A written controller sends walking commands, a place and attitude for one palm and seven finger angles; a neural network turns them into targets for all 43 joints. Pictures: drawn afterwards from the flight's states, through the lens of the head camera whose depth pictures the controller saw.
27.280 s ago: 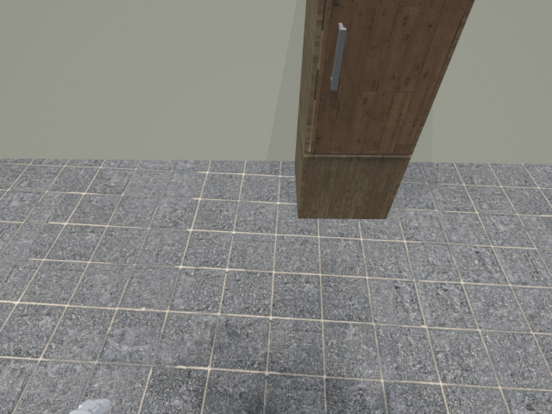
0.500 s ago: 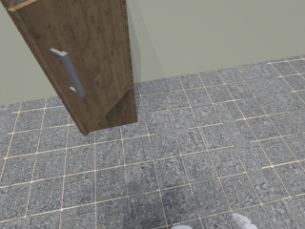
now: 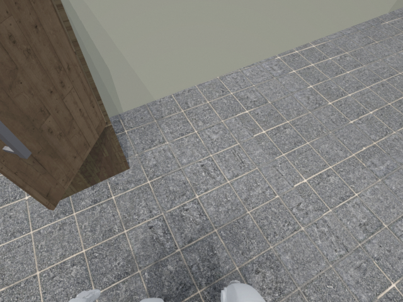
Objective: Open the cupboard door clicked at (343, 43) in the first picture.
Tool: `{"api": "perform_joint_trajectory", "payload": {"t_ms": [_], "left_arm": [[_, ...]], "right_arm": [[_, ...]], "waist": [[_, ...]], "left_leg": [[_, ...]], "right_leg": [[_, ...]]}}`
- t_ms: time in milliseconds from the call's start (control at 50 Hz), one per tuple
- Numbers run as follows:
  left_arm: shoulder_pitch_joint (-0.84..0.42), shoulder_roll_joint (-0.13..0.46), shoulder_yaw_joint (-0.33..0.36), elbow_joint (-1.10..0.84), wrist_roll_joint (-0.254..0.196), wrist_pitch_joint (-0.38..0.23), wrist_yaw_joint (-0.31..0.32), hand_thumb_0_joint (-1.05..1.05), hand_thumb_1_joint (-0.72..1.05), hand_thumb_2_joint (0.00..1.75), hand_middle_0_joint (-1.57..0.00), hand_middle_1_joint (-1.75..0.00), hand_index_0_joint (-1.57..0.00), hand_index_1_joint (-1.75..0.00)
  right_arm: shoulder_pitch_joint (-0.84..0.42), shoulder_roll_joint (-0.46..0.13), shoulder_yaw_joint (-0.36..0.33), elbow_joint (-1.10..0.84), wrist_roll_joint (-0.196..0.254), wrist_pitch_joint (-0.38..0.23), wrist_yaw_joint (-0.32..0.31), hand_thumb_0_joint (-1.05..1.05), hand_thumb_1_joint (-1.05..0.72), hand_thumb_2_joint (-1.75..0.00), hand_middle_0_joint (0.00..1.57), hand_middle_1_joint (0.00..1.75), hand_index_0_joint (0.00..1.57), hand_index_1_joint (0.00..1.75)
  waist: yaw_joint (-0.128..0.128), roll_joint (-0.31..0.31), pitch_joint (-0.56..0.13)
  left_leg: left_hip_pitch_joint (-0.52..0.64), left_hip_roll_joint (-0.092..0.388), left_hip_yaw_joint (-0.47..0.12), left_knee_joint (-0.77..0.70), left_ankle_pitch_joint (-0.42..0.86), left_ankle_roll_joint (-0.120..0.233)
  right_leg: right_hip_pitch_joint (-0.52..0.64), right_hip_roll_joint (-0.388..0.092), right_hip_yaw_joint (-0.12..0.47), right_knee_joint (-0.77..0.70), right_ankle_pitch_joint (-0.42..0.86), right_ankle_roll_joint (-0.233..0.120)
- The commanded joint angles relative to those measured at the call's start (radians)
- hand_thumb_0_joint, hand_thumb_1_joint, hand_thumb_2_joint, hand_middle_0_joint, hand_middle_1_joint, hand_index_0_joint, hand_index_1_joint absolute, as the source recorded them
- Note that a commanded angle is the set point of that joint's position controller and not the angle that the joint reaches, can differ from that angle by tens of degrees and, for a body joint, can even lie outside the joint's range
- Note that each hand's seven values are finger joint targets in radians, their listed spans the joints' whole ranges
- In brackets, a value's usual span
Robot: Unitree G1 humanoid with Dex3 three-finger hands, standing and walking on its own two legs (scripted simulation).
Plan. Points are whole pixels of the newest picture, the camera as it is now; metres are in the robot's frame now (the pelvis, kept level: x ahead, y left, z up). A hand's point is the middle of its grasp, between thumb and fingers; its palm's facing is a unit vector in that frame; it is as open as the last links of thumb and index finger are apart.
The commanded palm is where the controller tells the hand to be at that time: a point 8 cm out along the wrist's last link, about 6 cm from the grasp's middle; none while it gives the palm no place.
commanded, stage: walk to a spot facing it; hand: left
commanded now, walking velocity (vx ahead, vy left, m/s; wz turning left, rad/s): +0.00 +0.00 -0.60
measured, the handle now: out of the picture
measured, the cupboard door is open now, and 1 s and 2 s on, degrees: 45 45 45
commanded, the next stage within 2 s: turn to face it in 1.64 s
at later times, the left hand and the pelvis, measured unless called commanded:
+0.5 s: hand (144, 270) +0.19 +0.14 -0.15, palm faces -0.30 -0.94 -0.19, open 7.4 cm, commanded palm none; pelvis +0.04 -0.03 +0.01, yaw -18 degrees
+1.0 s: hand (211, 215) +0.34 -0.01 -0.18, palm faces -0.57 -0.81 -0.16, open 7.4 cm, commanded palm none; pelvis +0.18 -0.13 -0.01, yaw -35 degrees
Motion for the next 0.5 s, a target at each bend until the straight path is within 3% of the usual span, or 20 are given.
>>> {"api": "perform_joint_trajectory", "payload": {"t_ms": [0, 20, 60, 80, 100, 120, 140, 160, 180, 200, 220, 280, 320, 340, 360, 380, 400, 440, 480], "left_arm": [[-0.044, 0.048, 0.012, -0.106, 0.001, -0.040, -0.016, 0.00, 0.90, 0.90, -0.20, -0.30, -0.20, -0.30], [-0.042, 0.049, 0.010, -0.106, -0.001, -0.044, -0.016, 0.00, 0.90, 0.90, -0.20, -0.30, -0.20, -0.30], [0.040, 0.074, 0.019, -0.078, -0.003, -0.052, -0.013, 0.00, 0.90, 0.90, -0.20, -0.30, -0.20, -0.30], [0.103, 0.129, 0.033, -0.059, 0.002, -0.059, -0.004, 0.00, 0.90, 0.90, -0.20, -0.30, -0.20, -0.30], [0.151, 0.253, 0.057, -0.048, 0.014, -0.066, 0.018, 0.00, 0.90, 0.90, -0.20, -0.30, -0.20, -0.30], [0.199, 0.289, 0.059, -0.037, -0.001, -0.062, 0.026, 0.00, 0.90, 0.90, -0.20, -0.30, -0.20, -0.30], [0.143, 0.258, 0.061, -0.052, 0.003, -0.052, 0.032, 0.00, 0.90, 0.90, -0.20, -0.30, -0.20, -0.30], [0.088, 0.218, 0.056, -0.062, 0.008, -0.052, 0.039, 0.00, 0.90, 0.90, -0.20, -0.30, -0.20, -0.30], [0.056, 0.191, 0.048, -0.075, 0.008, -0.051, 0.044, 0.00, 0.90, 0.90, -0.20, -0.30, -0.20, -0.30], [0.033, 0.180, 0.046, -0.079, 0.011, -0.051, 0.049, 0.00, 0.90, 0.90, -0.20, -0.30, -0.20, -0.30], [0.027, 0.182, 0.045, -0.083, 0.012, -0.053, 0.047, 0.00, 0.90, 0.90, -0.20, -0.30, -0.20, -0.30], [-0.002, 0.192, 0.047, -0.084, 0.014, -0.052, 0.031, 0.00, 0.90, 0.90, -0.20, -0.30, -0.20, -0.30], [-0.043, 0.167, 0.041, -0.093, 0.009, -0.050, 0.019, 0.00, 0.90, 0.90, -0.20, -0.30, -0.20, -0.30], [-0.050, 0.110, 0.026, -0.117, 0.004, -0.049, 0.008, 0.00, 0.90, 0.90, -0.20, -0.30, -0.20, -0.30], [-0.088, 0.061, 0.017, -0.161, -0.006, -0.052, -0.003, 0.00, 0.90, 0.90, -0.20, -0.30, -0.20, -0.30], [-0.153, 0.104, 0.039, -0.199, -0.001, -0.067, -0.022, 0.00, 0.90, 0.90, -0.20, -0.30, -0.20, -0.30], [-0.155, 0.087, 0.032, -0.192, 0.007, -0.070, -0.029, 0.00, 0.90, 0.90, -0.20, -0.30, -0.20, -0.30], [-0.144, 0.058, 0.033, -0.155, 0.016, -0.074, -0.041, 0.00, 0.90, 0.90, -0.20, -0.30, -0.20, -0.30], [-0.133, 0.020, 0.016, -0.142, 0.014, -0.071, -0.054, 0.00, 0.90, 0.90, -0.20, -0.30, -0.20, -0.30]], "right_arm": [[0.039, -0.196, -0.052, -0.048, -0.016, -0.016, -0.014, 0.00, -0.90, -0.90, 0.20, 0.30, 0.20, 0.30], [0.061, -0.207, -0.057, -0.040, -0.014, -0.013, -0.012, 0.00, -0.90, -0.90, 0.20, 0.30, 0.20, 0.30], [0.050, -0.217, -0.063, -0.039, -0.001, -0.006, -0.006, 0.00, -0.90, -0.90, 0.20, 0.30, 0.20, 0.30], [0.038, -0.191, -0.063, -0.056, 0.009, -0.001, -0.002, 0.00, -0.90, -0.90, 0.20, 0.30, 0.20, 0.30], [0.010, -0.096, -0.046, -0.101, 0.021, 0.001, 0.006, 0.00, -0.90, -0.90, 0.20, 0.30, 0.20, 0.30], [-0.017, -0.122, -0.040, -0.107, 0.025, 0.012, -0.001, 0.00, -0.90, -0.90, 0.20, 0.30, 0.20, 0.30], [-0.051, -0.102, -0.042, -0.110, 0.027, 0.011, -0.001, 0.00, -0.90, -0.90, 0.20, 0.30, 0.20, 0.30], [-0.053, -0.109, -0.043, -0.092, 0.023, 0.013, -0.004, 0.00, -0.90, -0.90, 0.20, 0.30, 0.20, 0.30], [-0.046, -0.108, -0.044, -0.084, 0.021, 0.015, -0.003, 0.00, -0.90, -0.90, 0.20, 0.30, 0.20, 0.30], [-0.035, -0.093, -0.042, -0.073, 0.024, 0.014, 0.002, 0.00, -0.90, -0.90, 0.20, 0.30, 0.20, 0.30], [-0.022, -0.074, -0.039, -0.069, 0.024, 0.016, 0.006, 0.00, -0.90, -0.90, 0.20, 0.30, 0.20, 0.30], [0.031, -0.061, -0.037, -0.056, 0.017, 0.011, 0.017, 0.00, -0.90, -0.90, 0.20, 0.30, 0.20, 0.30], [0.128, -0.083, -0.041, -0.027, 0.012, -0.005, 0.016, 0.00, -0.90, -0.90, 0.20, 0.30, 0.20, 0.30], [0.195, -0.157, -0.054, -0.012, 0.001, -0.017, 0.004, 0.00, -0.90, -0.90, 0.20, 0.30, 0.20, 0.30], [0.265, -0.268, -0.075, -0.008, -0.021, -0.027, -0.006, 0.00, -0.90, -0.90, 0.20, 0.30, 0.20, 0.30], [0.224, -0.294, -0.084, -0.018, -0.013, -0.037, -0.022, 0.00, -0.90, -0.90, 0.20, 0.30, 0.20, 0.30], [0.207, -0.274, -0.073, -0.036, -0.022, -0.046, -0.004, 0.00, -0.90, -0.90, 0.20, 0.30, 0.20, 0.30], [0.148, -0.190, -0.052, -0.026, -0.018, -0.060, 0.003, 0.00, -0.90, -0.90, 0.20, 0.30, 0.20, 0.30], [0.163, -0.160, -0.039, -0.007, -0.017, -0.065, 0.003, 0.00, -0.90, -0.90, 0.20, 0.30, 0.20, 0.30]], "waist": [[-0.018, 0.257, -0.148], [-0.028, 0.260, -0.177], [0.011, 0.204, -0.193], [0.038, 0.078, -0.196], [0.059, -0.273, -0.186], [0.107, -0.250, -0.192], [0.077, -0.177, -0.141], [0.049, -0.213, -0.145], [0.030, -0.209, -0.155], [0.017, -0.166, -0.178], [0.007, -0.127, -0.184], [-0.014, -0.112, -0.152], [-0.066, -0.089, -0.121], [-0.099, 0.110, -0.109], [-0.130, 0.375, -0.095], [-0.103, 0.189, -0.092], [-0.096, 0.152, -0.104], [-0.051, 0.143, -0.008], [-0.042, 0.194, -0.055]], "left_leg": [[0.163, 0.222, -0.041, -0.132, 0.638, 0.133], [0.183, 0.218, -0.026, -0.102, 0.651, 0.121], [0.115, 0.198, 0.023, 0.000, 0.522, 0.068], [-0.025, 0.144, 0.062, 0.136, 0.345, 0.017], [-0.286, -0.006, 0.144, 0.354, -0.195, -0.045], [-0.290, -0.002, 0.003, 0.496, -0.361, -0.031], [-0.320, 0.007, -0.040, 0.545, -0.309, -0.026], [-0.326, 0.014, -0.056, 0.557, -0.260, -0.030], [-0.287, 0.016, -0.055, 0.536, -0.226, -0.033], [-0.222, 0.010, -0.047, 0.464, -0.212, -0.032], [-0.168, -0.002, -0.033, 0.389, -0.192, -0.033], [-0.022, -0.049, 0.016, 0.160, -0.119, -0.024], [0.213, -0.056, 0.031, -0.077, -0.043, -0.007], [0.334, 0.094, -0.160, -0.243, -0.245, 0.047], [0.344, 0.402, -0.559, -0.432, -0.511, 0.173], [0.213, 0.463, -0.557, -0.456, -0.431, 0.246], [0.177, 0.440, -0.573, -0.442, -0.420, 0.249], [0.154, 0.326, -0.320, -0.412, -0.196, 0.178], [0.212, 0.245, -0.095, -0.347, 0.074, 0.129]], "right_leg": [[0.039, -0.039, -0.108, -0.087, -0.026, 0.003], [0.094, -0.023, -0.128, -0.173, 0.003, -0.005], [0.278, -0.007, -0.144, -0.406, 0.228, -0.024], [0.440, -0.086, -0.029, -0.519, 0.461, -0.060], [0.564, -0.371, 0.373, -0.605, 0.771, -0.173], [0.487, -0.448, 0.426, -0.611, 0.780, -0.276], [0.426, -0.383, 0.424, -0.600, 0.651, -0.295], [0.412, -0.327, 0.381, -0.577, 0.664, -0.272], [0.383, -0.301, 0.327, -0.561, 0.698, -0.255], [0.359, -0.281, 0.301, -0.547, 0.711, -0.244], [0.317, -0.273, 0.298, -0.558, 0.639, -0.236], [0.193, -0.224, 0.336, -0.612, 0.194, -0.208], [-0.009, -0.149, 0.302, -0.578, -0.100, -0.151], [-0.188, -0.046, 0.212, -0.401, -0.186, -0.096], [-0.323, 0.056, -0.008, -0.067, -0.164, -0.031], [-0.260, -0.063, 0.012, 0.057, -0.072, -0.023], [-0.246, -0.069, 0.017, 0.147, -0.040, -0.027], [-0.276, -0.112, -0.012, 0.167, 0.082, -0.018], [-0.213, -0.115, -0.070, 0.051, 0.136, -0.008]]}}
